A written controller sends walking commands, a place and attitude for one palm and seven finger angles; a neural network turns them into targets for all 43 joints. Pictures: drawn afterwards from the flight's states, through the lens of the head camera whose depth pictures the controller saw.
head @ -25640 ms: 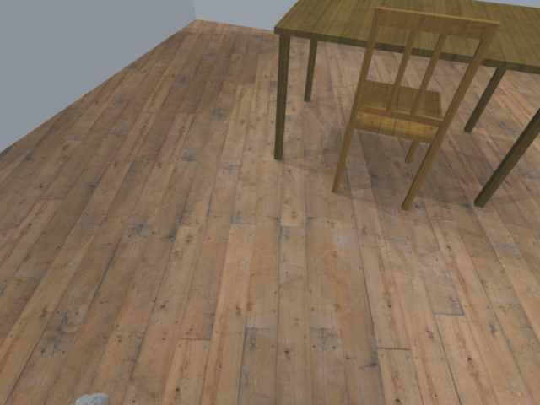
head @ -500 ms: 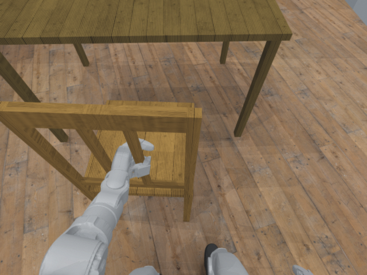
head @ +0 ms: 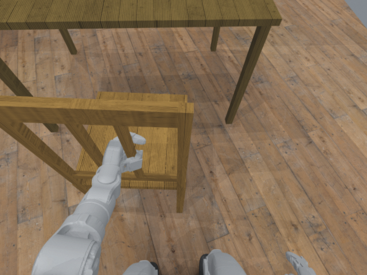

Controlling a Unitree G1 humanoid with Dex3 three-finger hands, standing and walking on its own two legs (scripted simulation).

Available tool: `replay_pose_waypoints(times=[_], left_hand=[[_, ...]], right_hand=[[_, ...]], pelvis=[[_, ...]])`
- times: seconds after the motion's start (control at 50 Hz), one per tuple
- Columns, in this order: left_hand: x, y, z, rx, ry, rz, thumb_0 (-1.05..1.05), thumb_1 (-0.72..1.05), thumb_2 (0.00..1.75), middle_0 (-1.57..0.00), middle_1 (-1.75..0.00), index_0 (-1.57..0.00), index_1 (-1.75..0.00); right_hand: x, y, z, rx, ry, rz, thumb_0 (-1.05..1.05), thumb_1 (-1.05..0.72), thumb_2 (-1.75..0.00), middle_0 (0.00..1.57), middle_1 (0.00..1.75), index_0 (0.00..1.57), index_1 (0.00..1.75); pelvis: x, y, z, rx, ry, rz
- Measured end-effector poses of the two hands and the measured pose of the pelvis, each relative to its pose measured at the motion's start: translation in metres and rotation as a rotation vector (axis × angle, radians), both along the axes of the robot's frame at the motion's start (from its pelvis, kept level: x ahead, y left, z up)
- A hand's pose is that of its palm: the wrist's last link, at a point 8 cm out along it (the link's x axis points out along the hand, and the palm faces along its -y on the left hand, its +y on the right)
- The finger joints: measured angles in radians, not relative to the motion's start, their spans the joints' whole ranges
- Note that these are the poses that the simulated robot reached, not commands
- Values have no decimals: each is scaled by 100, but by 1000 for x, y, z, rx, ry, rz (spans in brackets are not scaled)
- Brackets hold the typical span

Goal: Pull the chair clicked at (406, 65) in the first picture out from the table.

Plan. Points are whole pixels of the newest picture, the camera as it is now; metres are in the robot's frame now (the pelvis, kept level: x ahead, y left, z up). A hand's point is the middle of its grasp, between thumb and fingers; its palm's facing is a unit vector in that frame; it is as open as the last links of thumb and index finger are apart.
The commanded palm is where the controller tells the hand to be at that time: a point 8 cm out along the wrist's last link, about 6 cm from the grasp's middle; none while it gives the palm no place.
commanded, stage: step backward, pulling the chair out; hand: left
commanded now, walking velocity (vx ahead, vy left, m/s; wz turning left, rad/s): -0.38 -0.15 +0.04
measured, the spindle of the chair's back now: (94, 153) +0.40 +0.23 -0.08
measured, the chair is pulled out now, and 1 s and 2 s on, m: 0.37 0.60 0.65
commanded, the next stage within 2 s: stop walking, hand still on the chair in 0.64 s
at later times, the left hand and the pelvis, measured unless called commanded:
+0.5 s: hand (140, 193) +0.29 +0.10 -0.06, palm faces -0.08 -0.98 -0.16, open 5.4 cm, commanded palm +0.28 +0.15 -0.06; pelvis -0.08 +0.00 +0.00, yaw -1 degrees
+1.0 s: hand (145, 259) +0.15 +0.08 -0.06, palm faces -0.05 -0.99 -0.15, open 5.4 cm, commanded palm +0.14 +0.13 -0.04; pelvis -0.18 -0.02 +0.00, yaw +1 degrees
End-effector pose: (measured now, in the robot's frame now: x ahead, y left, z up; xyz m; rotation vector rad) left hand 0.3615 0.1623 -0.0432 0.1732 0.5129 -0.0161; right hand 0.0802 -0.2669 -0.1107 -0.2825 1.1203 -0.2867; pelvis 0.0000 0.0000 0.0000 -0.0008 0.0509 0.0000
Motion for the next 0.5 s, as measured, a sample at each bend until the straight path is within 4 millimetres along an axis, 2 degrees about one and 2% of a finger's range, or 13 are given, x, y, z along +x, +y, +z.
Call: replay_pose_waypoints(times=[0.12, 0.2, 0.28, 0.38, 0.5], left_hand=[[-21, -3, 0, 11, -2, 44, 7, 67, 80, -33, -124, -50, -144], [-35, -9, 1, 11, 9, 71, 8, 66, 79, -34, -121, -50, -145], [-48, -14, 3, 11, 34, 63, 8, 67, 78, -32, -120, -50, -145], [-63, -16, 3, 9, 37, 14, 7, 68, 77, -30, -123, -50, -144], [-85, -13, 3, 2, 29, -12, 7, 69, 76, -29, -126, -50, -144]], right_hand=[[-19, 8, -14, 108, 25, 16, 1, -90, -90, 20, 30, 21, 30], [-34, 2, -19, 124, 33, -7, 1, -90, -90, 21, 30, 21, 30], [-46, -12, -15, 73, 25, -10, 1, -90, -90, 21, 30, 21, 30], [-56, -23, -11, -19, 11, -6, 1, -90, -90, 21, 30, 21, 30], [-73, -10, 3, -11, -25, 10, 1, -91, -90, 20, 30, 20, 30]], pelvis=[[-11, -19, 0, -24, -3, -25], [-26, -27, 3, -26, -16, -18], [-39, -23, 5, 3, -6, -10], [-56, -7, 0, -13, -3, 27], [-84, -3, 2, 10, -28, -10]])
